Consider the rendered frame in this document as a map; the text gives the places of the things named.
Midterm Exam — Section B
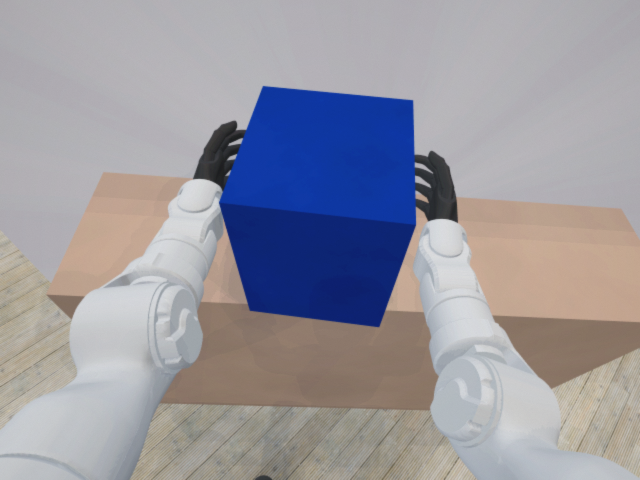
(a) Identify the robot left hand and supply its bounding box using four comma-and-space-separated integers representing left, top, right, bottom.
193, 121, 246, 191

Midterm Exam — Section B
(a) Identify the pedestal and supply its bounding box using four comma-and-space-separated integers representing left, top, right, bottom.
46, 172, 640, 410

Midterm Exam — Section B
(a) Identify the carton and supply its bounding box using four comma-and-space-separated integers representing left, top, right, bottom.
219, 86, 416, 327

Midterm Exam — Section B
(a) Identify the right robot upper arm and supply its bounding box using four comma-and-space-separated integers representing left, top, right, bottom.
430, 354, 640, 480

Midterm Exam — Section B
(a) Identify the right robot forearm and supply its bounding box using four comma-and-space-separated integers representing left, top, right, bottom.
413, 219, 538, 377

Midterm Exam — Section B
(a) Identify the robot right hand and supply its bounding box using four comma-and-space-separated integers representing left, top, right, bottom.
415, 151, 458, 223

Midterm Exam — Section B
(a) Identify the left robot forearm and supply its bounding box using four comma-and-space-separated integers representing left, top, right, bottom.
69, 179, 224, 366

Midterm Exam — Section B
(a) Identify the left robot upper arm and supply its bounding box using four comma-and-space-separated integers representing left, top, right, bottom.
0, 281, 203, 480

